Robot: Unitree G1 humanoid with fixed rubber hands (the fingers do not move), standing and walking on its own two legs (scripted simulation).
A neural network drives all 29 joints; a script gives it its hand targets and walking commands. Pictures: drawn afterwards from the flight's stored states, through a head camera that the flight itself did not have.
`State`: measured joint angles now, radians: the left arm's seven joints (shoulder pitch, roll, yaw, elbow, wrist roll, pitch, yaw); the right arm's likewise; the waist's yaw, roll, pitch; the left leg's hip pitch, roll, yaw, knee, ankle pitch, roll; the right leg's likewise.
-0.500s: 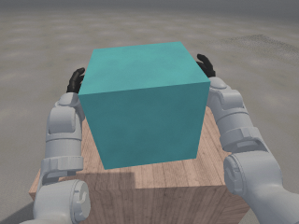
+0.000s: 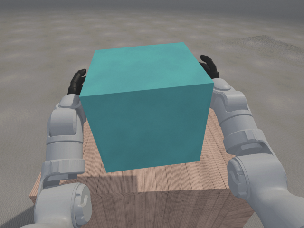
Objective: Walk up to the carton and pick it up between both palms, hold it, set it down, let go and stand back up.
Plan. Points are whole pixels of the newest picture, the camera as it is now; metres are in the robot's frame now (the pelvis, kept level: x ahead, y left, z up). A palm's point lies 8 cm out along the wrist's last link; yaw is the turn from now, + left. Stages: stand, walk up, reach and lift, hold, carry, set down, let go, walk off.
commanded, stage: hold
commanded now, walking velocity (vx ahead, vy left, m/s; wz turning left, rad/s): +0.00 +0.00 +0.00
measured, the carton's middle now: (146, 104) +0.38 +0.01 +0.19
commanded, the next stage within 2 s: none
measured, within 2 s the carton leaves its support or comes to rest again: neither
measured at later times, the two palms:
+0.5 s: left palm (76, 99) +0.36 +0.18 +0.23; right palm (210, 83) +0.38 -0.16 +0.26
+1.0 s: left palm (76, 99) +0.36 +0.18 +0.23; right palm (210, 83) +0.38 -0.16 +0.26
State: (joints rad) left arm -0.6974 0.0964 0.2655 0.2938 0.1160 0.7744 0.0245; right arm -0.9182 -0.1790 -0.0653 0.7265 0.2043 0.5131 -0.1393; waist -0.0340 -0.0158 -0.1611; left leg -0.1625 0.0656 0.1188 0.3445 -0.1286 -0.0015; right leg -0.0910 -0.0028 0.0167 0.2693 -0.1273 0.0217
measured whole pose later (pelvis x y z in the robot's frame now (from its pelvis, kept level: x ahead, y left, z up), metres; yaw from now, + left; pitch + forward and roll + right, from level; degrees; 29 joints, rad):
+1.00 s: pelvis +0.00 +0.00 +0.00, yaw +0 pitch -3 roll -1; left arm -0.70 0.10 0.27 0.29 0.12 0.78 0.02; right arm -0.92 -0.18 -0.07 0.73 0.20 0.51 -0.14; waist -0.03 -0.02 -0.16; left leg -0.16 0.07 0.12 0.34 -0.13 0.00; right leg -0.09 0.00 0.02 0.27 -0.13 0.02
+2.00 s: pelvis +0.00 +0.00 +0.00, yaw +0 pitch -3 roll -1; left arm -0.70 0.10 0.27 0.29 0.12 0.78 0.02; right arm -0.92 -0.18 -0.07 0.73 0.20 0.51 -0.14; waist -0.03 -0.02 -0.16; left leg -0.16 0.07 0.12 0.34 -0.13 0.00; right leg -0.09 0.00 0.02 0.27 -0.13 0.02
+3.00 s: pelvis +0.00 +0.00 +0.00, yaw +0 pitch -3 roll -1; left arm -0.70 0.10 0.27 0.29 0.12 0.78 0.02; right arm -0.92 -0.18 -0.07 0.73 0.20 0.51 -0.14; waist -0.03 -0.02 -0.16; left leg -0.16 0.07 0.12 0.34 -0.13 0.00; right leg -0.09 0.00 0.02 0.27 -0.13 0.02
